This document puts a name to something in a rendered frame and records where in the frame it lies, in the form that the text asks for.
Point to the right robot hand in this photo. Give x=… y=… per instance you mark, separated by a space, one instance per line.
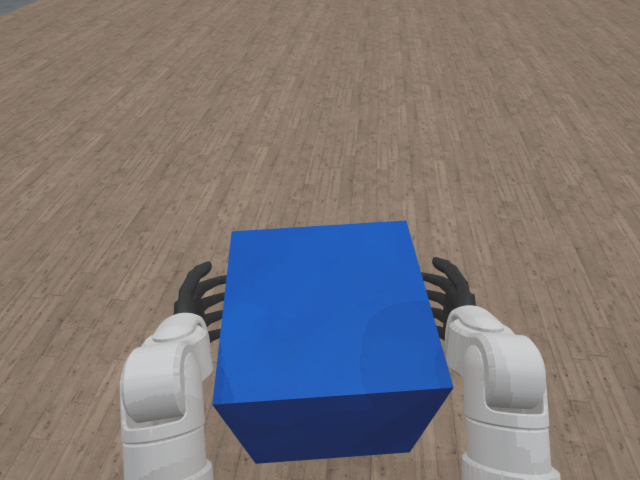
x=456 y=289

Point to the left robot forearm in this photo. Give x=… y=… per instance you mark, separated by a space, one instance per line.
x=161 y=403

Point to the carton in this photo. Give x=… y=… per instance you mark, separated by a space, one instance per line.
x=328 y=345

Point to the right robot forearm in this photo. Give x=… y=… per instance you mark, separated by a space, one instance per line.
x=505 y=398

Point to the left robot hand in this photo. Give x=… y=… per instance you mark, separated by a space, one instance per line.
x=192 y=290

